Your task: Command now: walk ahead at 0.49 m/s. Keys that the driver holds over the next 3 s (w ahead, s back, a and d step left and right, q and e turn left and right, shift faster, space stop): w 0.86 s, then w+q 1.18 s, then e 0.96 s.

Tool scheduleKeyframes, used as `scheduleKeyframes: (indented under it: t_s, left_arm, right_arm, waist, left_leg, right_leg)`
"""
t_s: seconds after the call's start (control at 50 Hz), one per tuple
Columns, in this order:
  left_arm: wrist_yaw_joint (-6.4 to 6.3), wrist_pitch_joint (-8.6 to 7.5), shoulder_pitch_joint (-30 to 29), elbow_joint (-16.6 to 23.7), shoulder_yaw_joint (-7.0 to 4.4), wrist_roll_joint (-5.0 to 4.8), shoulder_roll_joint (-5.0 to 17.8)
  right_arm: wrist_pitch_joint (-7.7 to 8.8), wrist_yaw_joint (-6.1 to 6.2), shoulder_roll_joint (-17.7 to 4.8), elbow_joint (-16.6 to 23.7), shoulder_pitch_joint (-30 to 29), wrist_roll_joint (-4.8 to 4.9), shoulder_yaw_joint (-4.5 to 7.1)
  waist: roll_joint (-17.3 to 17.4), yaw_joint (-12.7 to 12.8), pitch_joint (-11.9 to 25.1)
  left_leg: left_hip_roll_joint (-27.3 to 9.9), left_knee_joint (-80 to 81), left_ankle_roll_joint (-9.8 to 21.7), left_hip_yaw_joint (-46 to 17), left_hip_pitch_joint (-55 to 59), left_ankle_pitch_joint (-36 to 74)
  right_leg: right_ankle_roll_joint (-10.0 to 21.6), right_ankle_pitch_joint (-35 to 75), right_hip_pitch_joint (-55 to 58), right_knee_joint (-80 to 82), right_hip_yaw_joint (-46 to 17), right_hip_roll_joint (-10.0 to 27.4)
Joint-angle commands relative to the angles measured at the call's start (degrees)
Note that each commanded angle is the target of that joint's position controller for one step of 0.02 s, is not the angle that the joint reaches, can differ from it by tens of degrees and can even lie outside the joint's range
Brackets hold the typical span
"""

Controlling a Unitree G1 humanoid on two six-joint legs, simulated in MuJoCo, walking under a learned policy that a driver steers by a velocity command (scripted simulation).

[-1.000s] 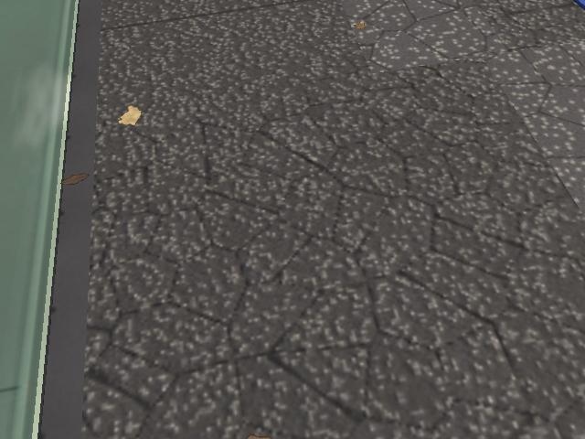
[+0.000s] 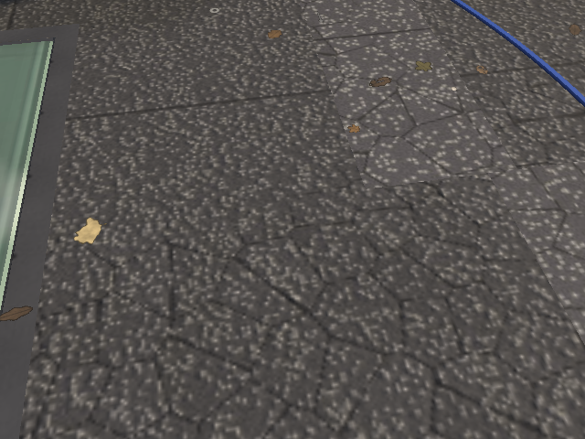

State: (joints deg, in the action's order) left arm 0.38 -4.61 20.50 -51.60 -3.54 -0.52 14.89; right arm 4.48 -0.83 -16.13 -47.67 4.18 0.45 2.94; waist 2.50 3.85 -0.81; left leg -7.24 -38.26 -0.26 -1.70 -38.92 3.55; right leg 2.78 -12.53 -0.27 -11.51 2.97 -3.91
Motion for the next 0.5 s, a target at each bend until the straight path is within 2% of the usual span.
scheduleKeyframes:
  t_s: [0.02, 0.06, 0.1, 0.12, 0.14, 0.16, 0.18, 0.2, 0.22, 0.24, 0.26, 0.28, 0.3, 0.34, 0.4, 0.46, 0.5]
  left_arm:
    - [-0.59, -0.47, -0.1, 1.85, -2.15, -0.72, 9.95]
    - [-0.76, 0.22, 0.9, 0.81, -2.35, -0.88, 10.27]
    - [-0.94, 0.98, 0.71, 0.32, -2.6, -0.81, 11.0]
    - [-1.01, 1.37, -0.13, 0.36, -2.65, -0.71, 11.4]
    - [-1.11, 1.82, -0.41, 0.41, -2.18, -0.43, 10.39]
    - [-1.31, 1.94, 0.81, 1.61, -1.0, 0.63, 8.0]
    - [-0.52, 0.63, 8.49, 2.05, 1.29, 0.6, 0.03]
    - [-0.26, -0.76, 4.84, 1.28, 0.17, -0.67, 5.72]
    - [-0.04, -1.64, -1.01, 3.13, -0.75, -2.19, 9.1]
    - [-0.35, -1.99, -4.52, 3.92, -0.58, -2.1, 8.84]
    - [-0.63, -1.88, -6.31, 4.11, -0.83, -1.1, 8.44]
    - [-0.69, -1.29, -5.35, 3.8, -1.05, -0.67, 7.93]
    - [-0.67, -0.6, -4.28, 3.39, -0.92, -0.55, 6.69]
    - [-0.79, 0.51, -4.46, 3.38, -0.57, -0.25, 4.89]
    - [-0.8, 0.81, -10.1, 5.1, -0.43, 0.4, 4.65]
    - [-0.24, 0.3, -15.67, 6.27, 0.04, 0.29, 3.62]
    - [0.18, 0.04, -19.63, 7.1, 0.37, -0.02, 3.27]
  right_arm:
    - [0.76, -0.89, -2.79, 4.7, -5.83, 0.39, -0.02]
    - [0.91, -1.47, -3.78, 5.85, -7.37, 0.37, 0.14]
    - [1.06, -1.79, -5.19, 5.82, -5.45, 0.42, 0.61]
    - [1.11, -1.71, -6.52, 4.92, -1.52, 0.4, 1.32]
    - [1.06, -1.34, -8.84, 2.25, 7.21, 0.31, 2.72]
    - [0.93, -0.78, -12.94, 0.1, 17.48, -0.29, 3.97]
    - [0.64, -0.96, -17.52, -1.36, 21.09, -0.34, 4.95]
    - [0.66, -1.06, -11.42, -0.94, 20.92, 0.4, 3.34]
    - [0.88, -0.82, -9.2, -0.13, 16.24, 0.23, 2.57]
    - [0.95, -0.63, -7.98, 0.89, 12.05, -0.24, 2.2]
    - [1.07, -0.65, -6.48, 1.24, 9.02, -0.74, 1.8]
    - [1.33, -0.65, -5.1, 1.42, 7.52, -1.41, 1.32]
    - [1.5, -0.77, -4.87, 1.27, 7.19, -1.41, 1.29]
    - [1.97, -0.69, -5.83, 0.49, 7.89, -0.8, 1.52]
    - [1.82, 0.12, -7.64, -0.74, 10.0, -0.59, 2.03]
    - [1.4, 0.71, -8.17, -1.76, 11.94, -0.14, 2.08]
    - [1.19, 0.89, -8.69, -2.91, 14.34, 0.21, 2.19]
  waist:
    - [-4.75, -0.55, -4.44]
    - [-4.74, -0.78, -4.29]
    - [-5.94, -2.38, -2.6]
    - [-6.74, -4.76, 0.05]
    - [-6.13, -8.89, 5.42]
    - [-0.95, -12.06, 14.18]
    - [14.77, -7.94, 21.54]
    - [10.41, -10.51, 21.86]
    - [7.5, -10.15, 12.93]
    - [2.51, -8.7, 8.45]
    - [0.58, -7.1, 4.67]
    - [1.65, -5.04, 3.93]
    - [2.08, -4.05, 3.59]
    - [1.39, -3.17, 2.08]
    - [0.06, -4.13, -0.29]
    - [0.38, -5.81, -1.58]
    - [0.36, -7.35, -2.38]
  left_leg:
    - [1.54, 5.72, 0.66, 0.53, 3.56, 3.41]
    - [2.02, 7.98, 2.02, 0.15, 2.68, -0.34]
    - [3.43, 9.04, 3.43, 1.29, 6.36, -5.33]
    - [5.31, 9.67, 4.53, 3.13, 12.39, -7.23]
    - [7.02, 10.14, 6.18, 4.7, 24.2, -7.09]
    - [-1.62, 7.82, 9.57, -4.93, 41.97, -5.71]
    - [-14.6, 14.58, 19.64, -33.87, 61.5, -19.1]
    - [-14.4, 20.78, 18.94, -40.77, 61.74, -27.29]
    - [-12.71, 21.61, 16.11, -32.25, 54.94, -25.98]
    - [-10.7, 22.56, 14.68, -25.63, 46.94, -20.81]
    - [-8.87, 24.12, 14.07, -20.71, 39.42, -14.83]
    - [-7.34, 25.67, 13.42, -17.39, 34.88, -11.14]
    - [-6.69, 27.3, 13.61, -15.62, 32.4, -9.62]
    - [-6.37, 29.94, 14.45, -12.01, 29.5, -6.63]
    - [-5.61, 32.16, 14.31, -7.88, 29.78, -4.18]
    - [-3.15, 32.62, 12.25, -2.97, 29.85, -3.44]
    - [-3.0, 32.59, 11.74, -1.64, 30.78, -4.52]
  right_leg:
    - [8.68, 11.18, -4.57, 4.73, -6.62, 16.36]
    - [7.85, 13.65, 0.61, 2.12, -7.17, 18.37]
    - [6.72, 21.62, 4.07, -1.89, -7.22, 19.17]
    - [5.88, 31.28, 4.62, -7.12, -6.24, 18.21]
    - [4.38, 37.48, 2.29, -17.79, -3.95, 15.21]
    - [2.34, 25.13, -8.59, -35.21, -1.44, 11.83]
    - [-1.85, -12.2, -32.42, -56.1, -1.99, 0.45]
    - [-1.26, -20.67, -39.4, -63.1, -10.04, 1.85]
    - [-0.24, -16.57, -43.77, -64.45, -9.39, 4.94]
    - [0.09, -11.24, -42.56, -62.12, -7.81, 8.08]
    - [-0.11, -7.74, -40.36, -58.19, -7.26, 10.04]
    - [-0.11, -5.36, -36.48, -55.79, -7.85, 11.63]
    - [-0.37, -4.39, -34.18, -54.1, -7.77, 11.99]
    - [-1.35, -2.76, -34.05, -50.06, -7.06, 12.65]
    - [-3.04, 6.12, -37.9, -40.41, -6.53, 12.88]
    - [-3.4, 15.76, -35.91, -29.16, -4.76, 11.2]
    - [-3.47, 18.96, -34.09, -24.14, -3.41, 9.84]
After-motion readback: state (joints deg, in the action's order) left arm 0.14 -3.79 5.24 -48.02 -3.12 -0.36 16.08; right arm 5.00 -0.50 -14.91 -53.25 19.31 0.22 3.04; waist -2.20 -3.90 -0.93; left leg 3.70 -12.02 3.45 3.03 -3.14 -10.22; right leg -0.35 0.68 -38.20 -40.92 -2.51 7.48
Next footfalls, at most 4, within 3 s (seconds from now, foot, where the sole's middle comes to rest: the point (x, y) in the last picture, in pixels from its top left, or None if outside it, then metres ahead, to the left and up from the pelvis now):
0.16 left None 0.28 0.14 -0.78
0.68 right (370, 405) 0.58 -0.10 -0.78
1.24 left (277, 290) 0.88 0.14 -0.78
1.72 right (323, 200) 1.21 0.03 -0.78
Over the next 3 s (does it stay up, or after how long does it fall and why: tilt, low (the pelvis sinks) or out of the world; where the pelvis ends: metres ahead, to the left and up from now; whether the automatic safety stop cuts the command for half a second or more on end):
stays up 1.33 0.25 0.00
